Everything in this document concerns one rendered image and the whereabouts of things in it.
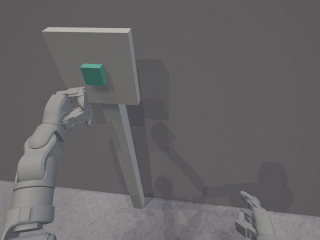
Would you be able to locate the button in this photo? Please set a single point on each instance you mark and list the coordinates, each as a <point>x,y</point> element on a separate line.
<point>93,74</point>

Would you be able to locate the robot left forearm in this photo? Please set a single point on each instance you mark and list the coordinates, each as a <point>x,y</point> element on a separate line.
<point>32,199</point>

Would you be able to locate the panel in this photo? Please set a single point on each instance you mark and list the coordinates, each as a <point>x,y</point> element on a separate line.
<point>71,47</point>

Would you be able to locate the right robot hand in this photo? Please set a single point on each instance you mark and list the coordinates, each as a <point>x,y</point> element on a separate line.
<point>257,223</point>

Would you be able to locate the left robot hand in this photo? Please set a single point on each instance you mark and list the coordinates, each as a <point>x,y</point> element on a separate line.
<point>58,110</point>

